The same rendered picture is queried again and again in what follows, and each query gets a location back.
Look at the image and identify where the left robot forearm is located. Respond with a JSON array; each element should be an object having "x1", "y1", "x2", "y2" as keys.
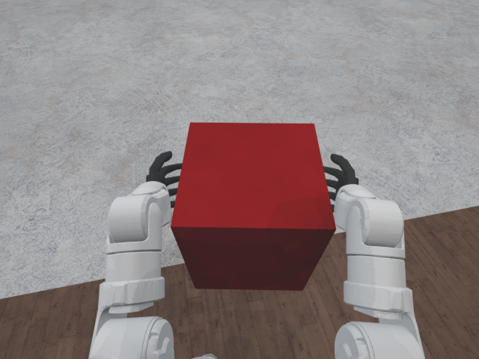
[{"x1": 88, "y1": 181, "x2": 172, "y2": 359}]

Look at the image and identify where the right robot upper arm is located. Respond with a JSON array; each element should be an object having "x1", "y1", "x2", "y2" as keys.
[{"x1": 335, "y1": 322, "x2": 424, "y2": 359}]

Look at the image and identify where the right robot forearm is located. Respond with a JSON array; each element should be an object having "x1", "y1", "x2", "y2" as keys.
[{"x1": 334, "y1": 184, "x2": 425, "y2": 359}]

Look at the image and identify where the left robot upper arm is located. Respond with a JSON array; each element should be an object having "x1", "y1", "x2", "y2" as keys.
[{"x1": 90, "y1": 316, "x2": 174, "y2": 359}]

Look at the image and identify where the carton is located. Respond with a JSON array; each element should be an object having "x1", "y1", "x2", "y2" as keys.
[{"x1": 171, "y1": 123, "x2": 336, "y2": 291}]

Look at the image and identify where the robot right hand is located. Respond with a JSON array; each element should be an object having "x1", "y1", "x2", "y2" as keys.
[{"x1": 323, "y1": 153, "x2": 359, "y2": 212}]

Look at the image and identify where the robot left hand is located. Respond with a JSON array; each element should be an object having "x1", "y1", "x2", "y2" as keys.
[{"x1": 146, "y1": 151, "x2": 182, "y2": 208}]

